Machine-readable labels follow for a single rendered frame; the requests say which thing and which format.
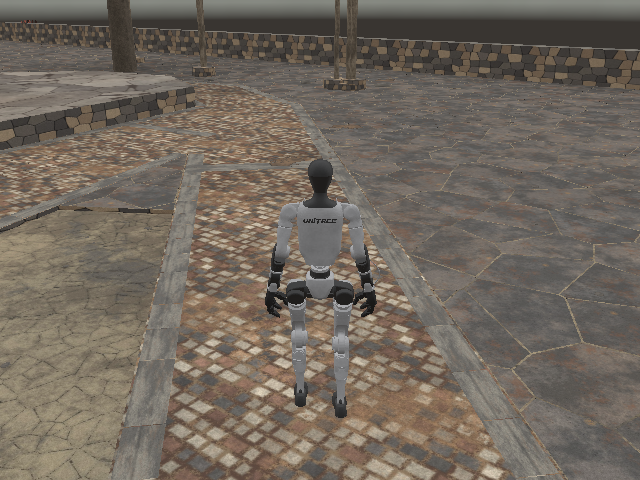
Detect robot left foot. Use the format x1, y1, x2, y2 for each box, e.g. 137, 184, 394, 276
294, 382, 308, 407

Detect robot right shin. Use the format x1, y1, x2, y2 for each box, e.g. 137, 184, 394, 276
334, 336, 349, 404

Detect right robot hand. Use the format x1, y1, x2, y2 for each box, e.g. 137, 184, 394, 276
353, 289, 377, 317

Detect left robot hand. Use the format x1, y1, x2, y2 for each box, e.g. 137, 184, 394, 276
265, 289, 288, 318

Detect robot right forearm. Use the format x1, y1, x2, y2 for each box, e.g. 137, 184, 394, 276
355, 244, 375, 292

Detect robot left forearm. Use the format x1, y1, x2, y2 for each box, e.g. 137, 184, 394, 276
267, 243, 285, 292

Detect robot left upper arm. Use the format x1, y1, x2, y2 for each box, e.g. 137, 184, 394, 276
275, 202, 299, 259

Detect robot right upper arm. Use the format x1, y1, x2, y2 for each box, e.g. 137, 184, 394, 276
341, 203, 366, 259

